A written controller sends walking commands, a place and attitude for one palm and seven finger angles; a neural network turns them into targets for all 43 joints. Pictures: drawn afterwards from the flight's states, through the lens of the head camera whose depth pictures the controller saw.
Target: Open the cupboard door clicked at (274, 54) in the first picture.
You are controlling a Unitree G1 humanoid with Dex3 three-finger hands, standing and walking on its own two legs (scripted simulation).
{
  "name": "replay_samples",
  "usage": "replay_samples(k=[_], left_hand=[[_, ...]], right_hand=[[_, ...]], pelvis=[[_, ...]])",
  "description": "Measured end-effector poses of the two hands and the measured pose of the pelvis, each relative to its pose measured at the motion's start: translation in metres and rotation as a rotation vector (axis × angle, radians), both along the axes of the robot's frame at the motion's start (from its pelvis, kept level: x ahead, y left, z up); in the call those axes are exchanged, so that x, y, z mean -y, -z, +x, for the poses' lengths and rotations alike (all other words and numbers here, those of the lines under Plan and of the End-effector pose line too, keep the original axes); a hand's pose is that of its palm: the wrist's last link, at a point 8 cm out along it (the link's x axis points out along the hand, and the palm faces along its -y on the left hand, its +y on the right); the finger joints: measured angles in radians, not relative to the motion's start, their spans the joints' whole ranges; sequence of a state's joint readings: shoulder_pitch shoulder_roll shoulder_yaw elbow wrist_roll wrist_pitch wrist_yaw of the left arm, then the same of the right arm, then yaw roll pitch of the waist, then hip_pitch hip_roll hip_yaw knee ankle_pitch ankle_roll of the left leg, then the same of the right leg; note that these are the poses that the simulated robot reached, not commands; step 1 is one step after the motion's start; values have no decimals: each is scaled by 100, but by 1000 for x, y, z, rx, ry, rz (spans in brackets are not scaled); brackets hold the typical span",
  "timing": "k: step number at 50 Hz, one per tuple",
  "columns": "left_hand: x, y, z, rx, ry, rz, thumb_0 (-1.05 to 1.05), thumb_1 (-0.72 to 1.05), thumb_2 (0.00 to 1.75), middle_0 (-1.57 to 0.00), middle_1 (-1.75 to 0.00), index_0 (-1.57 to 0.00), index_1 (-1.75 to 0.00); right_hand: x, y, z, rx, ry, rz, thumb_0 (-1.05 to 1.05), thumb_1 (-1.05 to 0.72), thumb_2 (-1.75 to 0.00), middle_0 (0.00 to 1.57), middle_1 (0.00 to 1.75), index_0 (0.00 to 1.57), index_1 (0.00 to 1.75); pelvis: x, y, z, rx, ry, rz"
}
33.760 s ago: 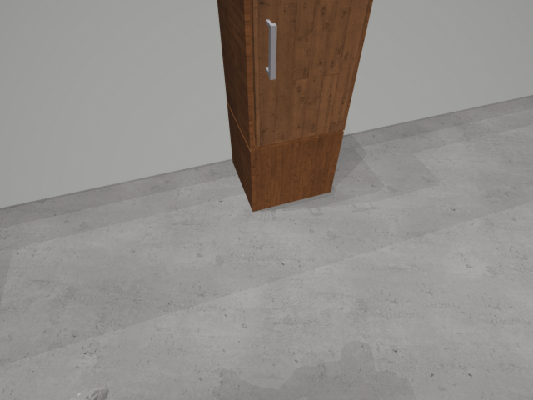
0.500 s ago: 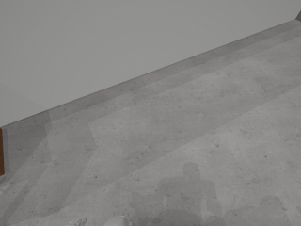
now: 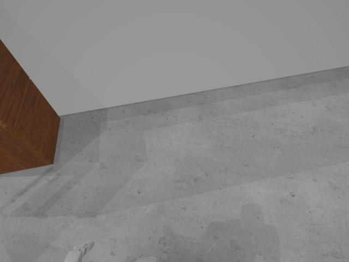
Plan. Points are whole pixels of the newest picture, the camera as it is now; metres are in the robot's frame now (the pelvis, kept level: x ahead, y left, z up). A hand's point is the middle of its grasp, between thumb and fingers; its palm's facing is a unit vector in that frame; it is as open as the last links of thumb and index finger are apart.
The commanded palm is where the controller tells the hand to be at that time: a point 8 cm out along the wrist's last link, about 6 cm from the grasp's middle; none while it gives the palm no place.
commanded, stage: turn to face it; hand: left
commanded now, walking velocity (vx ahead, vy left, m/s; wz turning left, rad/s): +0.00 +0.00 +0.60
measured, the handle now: out of the picture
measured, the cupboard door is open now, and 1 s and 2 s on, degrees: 41 41 41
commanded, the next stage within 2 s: take the last steps up to it in 1.34 s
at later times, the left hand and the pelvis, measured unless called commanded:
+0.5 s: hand out of the picture +0.00 +0.24 -0.17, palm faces +0.35 -0.90 -0.27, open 7.4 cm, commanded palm none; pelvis +0.01 +0.01 +0.00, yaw +19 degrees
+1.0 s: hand out of the picture -0.01 +0.16 -0.14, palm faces +0.58 -0.78 -0.24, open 7.3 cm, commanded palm none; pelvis +0.05 -0.03 +0.01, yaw +37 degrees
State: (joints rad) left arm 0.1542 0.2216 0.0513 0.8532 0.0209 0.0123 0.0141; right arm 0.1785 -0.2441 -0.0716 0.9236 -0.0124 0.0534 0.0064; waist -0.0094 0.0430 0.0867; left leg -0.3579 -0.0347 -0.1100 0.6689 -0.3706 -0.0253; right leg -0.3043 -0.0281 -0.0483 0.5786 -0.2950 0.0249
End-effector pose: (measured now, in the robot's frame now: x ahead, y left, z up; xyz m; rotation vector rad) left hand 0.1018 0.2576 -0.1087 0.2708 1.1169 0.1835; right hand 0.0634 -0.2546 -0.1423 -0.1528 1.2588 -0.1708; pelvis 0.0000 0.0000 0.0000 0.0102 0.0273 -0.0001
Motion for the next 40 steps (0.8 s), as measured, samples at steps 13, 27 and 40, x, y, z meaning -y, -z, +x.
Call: replay_samples(k=[13,27,40], left_hand=[[25,3,-69,-76,-197,-74,1,91,90,-21,-30,-20,-30],[-24,18,-122,-131,-426,-59,1,91,90,-20,-30,-20,-30],[22,-6,-98,10,-496,-1,1,91,90,-20,-30,-20,-30]], right_hand=[[-5,-20,73,3,-203,0,0,-91,-90,20,30,20,30],[-61,-28,134,97,-427,-46,0,-91,-90,20,30,20,30],[-32,2,158,-5,-500,14,0,-91,-90,20,30,20,30]], pelvis=[[10,-15,8,7,-187,35],[-8,-6,16,3,-346,0],[28,-3,37,25,-505,19]])
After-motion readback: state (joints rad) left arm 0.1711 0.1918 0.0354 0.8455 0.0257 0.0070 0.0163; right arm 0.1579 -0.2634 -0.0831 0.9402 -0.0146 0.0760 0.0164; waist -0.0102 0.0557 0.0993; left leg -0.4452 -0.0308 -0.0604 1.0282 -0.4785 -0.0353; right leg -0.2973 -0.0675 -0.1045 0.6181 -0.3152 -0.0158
